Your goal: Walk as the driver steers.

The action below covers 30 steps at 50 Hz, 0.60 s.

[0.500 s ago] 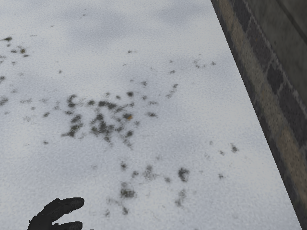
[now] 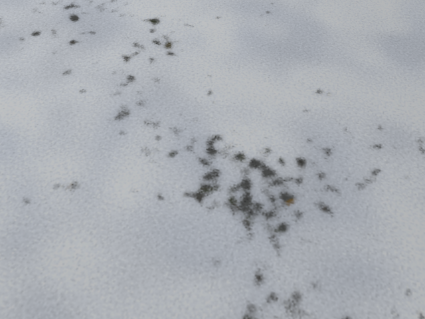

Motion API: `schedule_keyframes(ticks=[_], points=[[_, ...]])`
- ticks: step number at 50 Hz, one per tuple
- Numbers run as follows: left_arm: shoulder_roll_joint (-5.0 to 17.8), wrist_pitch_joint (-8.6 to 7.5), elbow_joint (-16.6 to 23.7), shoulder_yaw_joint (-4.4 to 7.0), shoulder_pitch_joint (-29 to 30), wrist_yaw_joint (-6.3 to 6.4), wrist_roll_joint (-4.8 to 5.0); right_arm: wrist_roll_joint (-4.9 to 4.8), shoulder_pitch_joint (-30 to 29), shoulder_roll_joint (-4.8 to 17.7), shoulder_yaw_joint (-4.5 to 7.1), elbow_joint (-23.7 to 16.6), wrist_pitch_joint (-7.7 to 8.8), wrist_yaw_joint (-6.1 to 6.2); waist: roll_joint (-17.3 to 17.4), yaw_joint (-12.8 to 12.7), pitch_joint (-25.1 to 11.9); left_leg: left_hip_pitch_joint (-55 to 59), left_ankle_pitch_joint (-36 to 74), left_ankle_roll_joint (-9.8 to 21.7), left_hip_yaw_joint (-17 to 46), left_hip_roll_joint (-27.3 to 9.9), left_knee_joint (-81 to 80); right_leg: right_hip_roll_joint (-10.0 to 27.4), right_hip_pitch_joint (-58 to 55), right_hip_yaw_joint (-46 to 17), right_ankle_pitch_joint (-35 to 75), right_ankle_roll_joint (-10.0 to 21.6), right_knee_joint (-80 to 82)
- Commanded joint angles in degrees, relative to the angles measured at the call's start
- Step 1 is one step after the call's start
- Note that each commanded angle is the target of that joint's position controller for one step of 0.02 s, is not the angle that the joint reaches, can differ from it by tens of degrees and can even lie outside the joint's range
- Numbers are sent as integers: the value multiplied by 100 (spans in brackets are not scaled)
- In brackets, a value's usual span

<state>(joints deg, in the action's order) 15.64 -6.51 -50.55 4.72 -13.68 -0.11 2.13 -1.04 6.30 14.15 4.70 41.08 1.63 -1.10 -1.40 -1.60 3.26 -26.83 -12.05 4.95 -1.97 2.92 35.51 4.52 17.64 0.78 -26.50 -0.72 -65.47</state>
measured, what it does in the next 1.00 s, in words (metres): walks ahead, turning right: right foot, then left foot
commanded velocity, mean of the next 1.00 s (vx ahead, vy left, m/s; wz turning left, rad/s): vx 0.50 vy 0.00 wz -0.19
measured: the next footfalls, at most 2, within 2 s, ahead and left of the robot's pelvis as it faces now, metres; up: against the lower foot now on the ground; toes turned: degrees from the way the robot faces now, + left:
right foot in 0.44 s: +0.47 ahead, -0.10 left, +0.00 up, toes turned +1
left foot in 0.92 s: +0.74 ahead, +0.07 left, +0.00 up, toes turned -19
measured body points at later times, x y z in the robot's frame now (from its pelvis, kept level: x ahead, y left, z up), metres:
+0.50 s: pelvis +0.31 -0.03 +0.00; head +0.35 -0.03 +0.45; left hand +0.52 +0.22 -0.09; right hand +0.32 -0.29 -0.14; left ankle +0.10 +0.08 -0.66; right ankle +0.42 -0.10 -0.72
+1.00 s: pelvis +0.60 -0.01 +0.01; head +0.62 -0.02 +0.46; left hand +0.70 +0.26 -0.12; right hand +0.76 -0.30 -0.06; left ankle +0.70 +0.08 -0.72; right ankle +0.44 -0.09 -0.67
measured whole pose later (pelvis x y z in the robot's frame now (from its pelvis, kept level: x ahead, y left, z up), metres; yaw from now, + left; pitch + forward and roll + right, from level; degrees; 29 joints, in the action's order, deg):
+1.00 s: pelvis +0.60 -0.01 +0.01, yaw -16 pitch +2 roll +1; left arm 16.6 -2.4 -47.8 3.7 -19.9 0.8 2.0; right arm 0.1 1.6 13.8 2.7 40.9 7.2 -0.2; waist -1.8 -3.9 0.9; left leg -22.6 -7.9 0.6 1.7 2.8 28.4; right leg -5.5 15.4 -10.0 -28.8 3.2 -55.8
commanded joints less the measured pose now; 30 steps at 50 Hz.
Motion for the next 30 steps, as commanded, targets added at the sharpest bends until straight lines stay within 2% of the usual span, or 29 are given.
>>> schedule_keyframes(ticks=[1,2,3,5,7,8,11,14,17,18,20,21,22,23,24,25,26,27,28,29,30], points=[[562,-302,652,16,650,42,-65,9,1085,691,193,69,146,75,368,601,-1121,3477,565,1198,2785,-1739,-1998,273,3016,-484,634,257,-636],[606,-228,587,48,551,64,-131,59,796,528,113,-5,198,67,374,377,-1011,2943,1030,1108,2389,-1585,-2129,428,2558,-525,947,240,-347],[585,-139,590,74,480,68,-131,107,652,481,83,-17,220,45,386,264,-961,2698,1302,1082,2278,-1515,-2284,468,2300,-568,1195,220,-150],[447,-15,629,57,531,79,-152,51,732,519,80,113,259,45,248,168,-706,2442,1805,1066,1924,-1456,-2464,433,2335,-481,1414,117,302],[290,43,772,5,955,90,-212,14,971,635,110,272,282,92,200,253,-396,2295,2115,1010,1578,-1365,-2627,350,2529,-370,1943,11,1078],[198,35,853,-28,1171,55,-258,-17,1054,581,95,352,276,130,252,292,-317,2193,2128,937,1343,-1208,-2670,268,2416,-307,2380,2,1585],[75,-15,918,-94,1735,-52,-223,22,1293,565,77,555,267,173,501,501,-1,1722,1553,676,876,-851,-2800,-54,1660,-44,3722,76,2954],[145,-9,1036,-104,2169,-124,-129,3,1656,584,81,845,286,141,555,650,272,1987,1164,651,1043,-1085,-2923,-145,1482,-86,3916,179,3464],[312,-14,1080,-95,2298,-219,-81,32,1731,642,111,1036,257,177,511,601,320,3107,1774,577,965,-1457,-2595,-121,1970,-164,3344,435,3712],[369,-19,1081,-97,2248,-258,-47,3,1712,639,118,1058,258,204,500,536,225,3335,2259,517,889,-1553,-2442,-160,1906,-162,3180,535,3736],[569,9,937,-28,1761,-280,-47,118,1454,825,162,1014,210,237,623,190,-216,3660,4272,377,691,-1535,-1690,-484,1235,83,2434,704,3595],[700,34,753,46,1142,-272,-57,169,1363,867,172,989,152,247,605,-146,-630,3639,5244,291,512,-1408,-842,-711,447,238,2317,847,3637],[854,66,493,120,215,-253,-96,198,1217,843,147,886,115,260,423,-568,-1171,2977,5207,127,349,-1193,438,-582,-924,-20,2684,1051,3613],[1291,62,449,221,-475,-250,-200,265,1809,404,14,758,186,200,-699,-412,-2131,715,2815,-320,166,-541,2633,710,-3437,-2170,2604,1907,3461],[1063,110,321,155,-780,-265,-69,206,1972,202,-102,873,330,115,-1507,-428,-2737,-637,-1740,-526,585,311,4056,1491,-4419,-4467,1628,2502,4494],[802,109,378,56,-409,-241,-55,8,1469,714,20,686,489,85,-958,-464,-2120,-1350,-1622,-376,1100,-11,4427,1303,-4080,-4337,862,2174,4828],[764,117,521,55,92,-215,-62,-139,916,882,48,466,576,130,-463,-360,-1312,-1436,-1161,-302,998,-325,4200,1112,-3139,-3577,1060,1918,4973],[684,96,548,21,406,-208,-98,-72,613,824,55,403,615,180,100,-178,-682,-1321,-845,-315,873,-510,3735,882,-2158,-2992,1761,1835,5142],[610,56,573,-19,518,-183,-130,57,585,828,101,355,593,237,203,6,-582,-951,-610,-354,861,-702,3260,714,-1633,-2620,2388,1759,5225],[605,54,580,-35,528,-171,-142,130,608,738,109,303,551,267,135,128,-558,-686,-557,-419,845,-737,3003,560,-1320,-2470,2700,1762,5316],[615,60,572,-40,486,-157,-119,159,654,656,112,263,506,285,48,201,-541,-601,-534,-498,816,-754,2718,495,-1159,-2352,2844,1785,5388]])
Keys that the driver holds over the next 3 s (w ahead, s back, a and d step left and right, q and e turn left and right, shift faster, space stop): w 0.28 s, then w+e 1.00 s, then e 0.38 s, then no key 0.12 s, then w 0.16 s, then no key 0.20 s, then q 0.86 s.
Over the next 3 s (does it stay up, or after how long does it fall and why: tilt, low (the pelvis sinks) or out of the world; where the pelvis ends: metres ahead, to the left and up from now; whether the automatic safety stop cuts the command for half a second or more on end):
stays up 0.99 -0.25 0.02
